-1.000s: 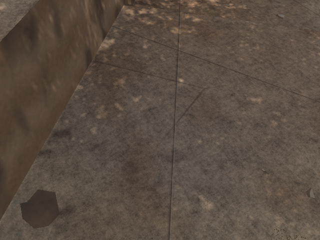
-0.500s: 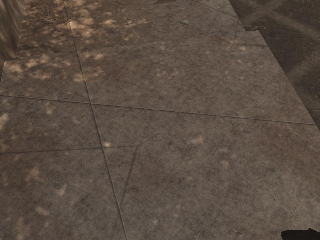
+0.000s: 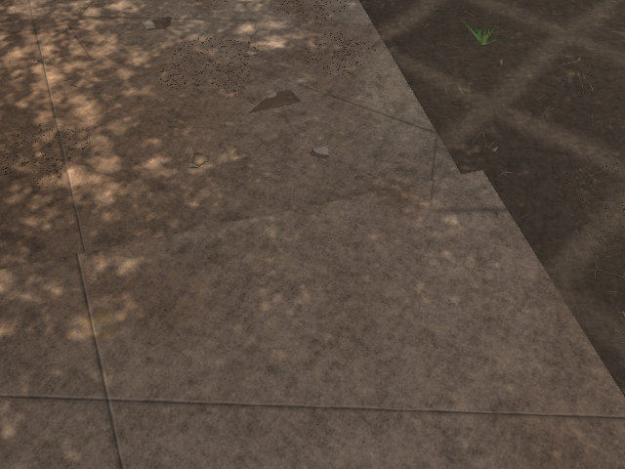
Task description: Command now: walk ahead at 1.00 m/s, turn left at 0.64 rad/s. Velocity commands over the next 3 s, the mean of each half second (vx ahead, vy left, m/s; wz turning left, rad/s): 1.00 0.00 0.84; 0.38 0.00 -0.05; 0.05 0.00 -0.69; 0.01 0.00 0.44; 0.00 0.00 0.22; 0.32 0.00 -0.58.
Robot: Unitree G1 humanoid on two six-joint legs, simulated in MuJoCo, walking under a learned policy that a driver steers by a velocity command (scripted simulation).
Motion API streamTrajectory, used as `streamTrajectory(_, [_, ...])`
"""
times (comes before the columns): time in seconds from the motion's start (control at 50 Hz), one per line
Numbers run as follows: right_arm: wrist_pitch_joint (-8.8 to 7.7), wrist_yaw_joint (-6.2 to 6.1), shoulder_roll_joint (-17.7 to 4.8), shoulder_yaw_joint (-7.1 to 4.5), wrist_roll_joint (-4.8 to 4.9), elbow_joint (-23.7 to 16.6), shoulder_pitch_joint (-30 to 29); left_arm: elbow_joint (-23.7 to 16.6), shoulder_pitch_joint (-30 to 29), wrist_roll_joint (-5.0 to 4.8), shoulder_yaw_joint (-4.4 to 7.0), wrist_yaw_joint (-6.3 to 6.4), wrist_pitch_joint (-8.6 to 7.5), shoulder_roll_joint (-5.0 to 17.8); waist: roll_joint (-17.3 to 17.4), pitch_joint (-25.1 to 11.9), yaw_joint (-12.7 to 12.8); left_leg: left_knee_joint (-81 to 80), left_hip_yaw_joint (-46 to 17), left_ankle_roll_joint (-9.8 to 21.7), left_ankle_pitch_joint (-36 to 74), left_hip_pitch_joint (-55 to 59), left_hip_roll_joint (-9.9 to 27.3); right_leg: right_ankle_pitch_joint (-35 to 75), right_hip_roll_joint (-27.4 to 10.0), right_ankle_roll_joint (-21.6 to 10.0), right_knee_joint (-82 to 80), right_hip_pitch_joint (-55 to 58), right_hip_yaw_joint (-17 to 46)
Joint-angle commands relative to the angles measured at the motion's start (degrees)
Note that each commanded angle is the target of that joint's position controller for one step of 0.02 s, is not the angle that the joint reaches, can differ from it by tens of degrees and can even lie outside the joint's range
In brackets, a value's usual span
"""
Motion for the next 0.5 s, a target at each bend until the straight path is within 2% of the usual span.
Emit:
streamTrajectory(0.02, [1.84, 1.12, -1.45, -0.70, -0.77, -3.58, 0.18, -0.12, 5.22, -1.59, 1.61, 0.21, -2.36, 3.90, -6.09, -0.39, 1.24, 1.06, -1.73, -0.24, 2.68, -15.16, 4.76, 4.49, -15.04, -2.33, -20.99, 11.82, 14.14])
streamTrajectory(0.04, [2.45, 1.44, -0.94, -0.64, -1.00, -4.72, -3.03, 0.90, 5.94, -2.15, 1.51, 0.17, -2.75, 3.35, -5.74, 1.42, 1.17, 0.38, -0.99, -0.51, 3.95, -17.97, 5.22, 8.93, -14.47, -1.80, -22.18, 12.16, 10.17])
streamTrajectory(0.06, [2.72, 1.77, -0.45, -0.46, -1.10, -5.98, -6.04, 1.61, 6.65, -2.32, 1.41, 0.19, -3.05, 2.79, -5.63, 2.53, 1.29, -1.09, 0.21, -0.68, 6.65, -19.45, 5.13, 13.26, -13.35, -0.82, -23.13, 12.04, 6.20])
streamTrajectory(0.1, [2.71, 2.38, 0.31, 0.21, -0.71, -8.06, -10.85, 2.46, 6.62, -1.94, 1.21, 0.19, -3.49, 2.17, -6.08, 4.22, 0.87, -6.67, 3.53, -0.43, 13.10, -19.21, 3.60, 23.09, -10.17, 0.42, -24.14, 10.77, -1.66])
streamTrajectory(0.16, [2.40, 3.45, -0.59, 0.98, -0.59, -10.61, -17.19, 3.42, 7.38, -1.85, 1.39, 0.90, -3.57, 4.20, -3.35, 6.19, 0.67, -20.43, 8.77, 1.55, 19.53, -15.61, 1.20, 33.90, -8.89, 1.97, -25.45, 12.31, -8.31])
streamTrajectory(0.18, [2.31, 3.74, -0.83, 1.21, -0.68, -11.28, -18.79, 3.70, 7.89, -1.88, 1.50, 1.31, -3.53, 5.45, -2.86, 6.58, 0.51, -25.28, 10.92, 2.52, 20.84, -12.70, -0.31, 40.84, -9.12, 2.65, -25.21, 13.39, -9.83])
streamTrajectory(0.2, [2.27, 3.88, -1.58, 1.18, -0.72, -11.37, -19.18, 3.87, 8.89, -1.91, 1.67, 1.80, -3.45, 6.87, -3.06, 5.64, 0.20, -28.12, 13.25, 3.44, 21.65, -9.33, -2.75, 53.00, -9.63, 3.21, -22.88, 15.78, -10.74])
streamTrajectory(0.22, [2.30, 3.78, -2.64, 1.00, -0.71, -10.84, -17.56, 3.80, 9.61, -1.89, 2.02, 2.41, -3.02, 8.69, -4.37, 3.74, -1.02, -29.36, 14.79, 4.20, 20.56, -5.89, -5.09, 64.72, -10.43, 3.67, -18.71, 18.74, -11.04])
streamTrajectory(0.24, [2.46, 3.50, -4.15, 0.58, -0.64, -9.77, -13.45, 3.32, 9.07, -1.69, 2.55, 3.11, -2.30, 10.73, -6.24, 0.94, -3.62, -29.71, 15.27, 4.97, 17.75, -1.19, -7.00, 74.33, -11.60, 4.09, -12.78, 20.86, -10.76])
streamTrajectory(0.26, [2.65, 3.08, -6.31, -0.27, -0.64, -7.77, -5.78, 2.53, 7.21, -1.33, 3.12, 3.64, -1.31, 12.48, -7.51, -3.14, -7.90, -29.25, 14.70, 6.06, 14.29, 6.80, -8.72, 80.61, -12.80, 4.00, -3.04, 20.80, -10.05])
streamTrajectory(0.28, [2.84, 2.35, -8.88, -1.63, -0.72, -4.50, 5.67, 1.37, 3.98, -0.89, 3.60, 3.80, -0.27, 13.69, -7.98, -7.81, -13.44, -28.90, 12.30, 8.01, 10.28, 18.11, -9.36, 81.34, -13.92, 3.26, 11.29, 17.12, -8.57])
streamTrajectory(0.3, [2.75, 1.03, -11.54, -3.45, -0.38, -1.07, 16.23, 0.57, 1.55, -0.53, 3.93, 3.16, 0.63, 13.88, -4.40, -11.04, -17.42, -33.11, 7.16, 10.56, 6.00, 30.51, -8.83, 64.75, -11.82, 2.39, 32.49, 8.84, -7.67])
streamTrajectory(0.32, [3.35, -0.28, -13.34, -4.90, 1.51, -1.03, 11.68, 0.01, -1.66, -0.37, 2.75, 1.62, 0.28, 7.65, 9.33, -4.46, -13.59, -37.07, -1.44, 12.11, 4.95, 33.59, -5.00, 1.51, 1.20, 2.60, 56.58, -7.77, -6.28])
streamTrajectory(0.34, [3.87, -0.12, -20.17, -5.65, -0.79, -3.82, 5.29, -6.99, 5.94, -0.84, 1.09, 1.36, -1.20, 3.71, 15.17, -11.10, -2.15, -41.17, -30.97, 23.60, 11.38, 45.56, 6.32, -13.93, 4.28, 5.52, 70.97, -28.46, 3.63])
streamTrajectory(0.36, [3.96, -0.70, -19.20, -6.17, -0.92, -6.25, 4.24, -8.89, 2.95, -0.63, 0.48, 1.36, -2.91, 5.87, 6.47, -15.94, -5.09, -55.41, -46.89, 26.81, -9.61, 47.59, 12.02, -11.43, 2.32, 4.61, 68.80, -35.06, 12.17])
streamTrajectory(0.38, [3.59, -1.42, -13.79, -5.12, -1.06, -5.56, 3.12, -8.36, -0.07, -0.53, 0.61, 1.15, -3.75, 8.05, -3.86, -5.50, -2.91, -60.95, -45.55, 22.50, -15.60, 36.39, 11.36, -7.37, -1.16, 3.85, 60.51, -34.98, 12.87])
streamTrajectory(0.4, [2.92, -1.58, -11.15, -4.35, -0.91, -4.56, 1.12, -8.55, -1.78, -0.21, 0.64, 1.08, -3.45, 7.73, -7.52, -0.59, 0.54, -60.90, -40.00, 19.49, -11.37, 26.44, 8.93, -5.64, -3.55, 4.13, 53.46, -30.56, 12.64])
streamTrajectory(0.42, [1.87, -1.82, -10.82, -4.01, -0.76, -4.77, -0.02, -8.20, -1.67, 0.96, 0.24, 1.18, -2.32, 6.97, -8.27, 1.74, 2.61, -60.12, -34.58, 18.15, -3.80, 19.06, 6.06, -6.38, -4.64, 4.86, 49.89, -26.42, 12.54])
streamTrajectory(0.44, [0.92, -2.01, -9.76, -3.53, -0.50, -4.91, -1.03, -7.88, -0.81, 1.64, -0.01, 1.10, -0.69, 6.45, -9.07, 3.00, 4.47, -60.72, -30.08, 17.25, -1.02, 12.18, 3.61, -6.38, -5.98, 5.95, 45.95, -22.36, 12.23])
streamTrajectory(0.46, [0.15, -1.90, -9.15, -3.15, -0.22, -4.99, -1.33, -8.03, -1.11, 1.80, -0.28, 0.96, 0.54, 5.72, -8.71, 3.84, 5.27, -61.27, -26.68, 16.60, 0.58, 6.61, 1.44, -7.13, -7.15, 6.86, 41.59, -19.45, 11.33])
streamTrajectory(0.48, [-0.57, -1.72, -9.76, -3.31, -0.03, -5.33, -1.41, -9.33, -3.43, 1.74, -0.60, 0.72, 1.07, 4.96, -7.91, 4.38, 4.96, -62.14, -23.91, 16.28, 2.99, 2.77, -0.57, -5.38, -7.59, 7.52, 36.15, -17.43, 9.87])
streamTrajectory(0.5, [-0.99, -1.76, -10.32, -3.45, 0.12, -5.49, -1.24, -11.08, -7.23, 1.30, -0.91, 0.44, 1.10, 4.46, -7.44, 6.03, 4.25, -62.11, -21.40, 15.61, 12.60, 0.05, -2.12, -1.38, -7.36, 8.15, 30.04, -15.98, 8.22])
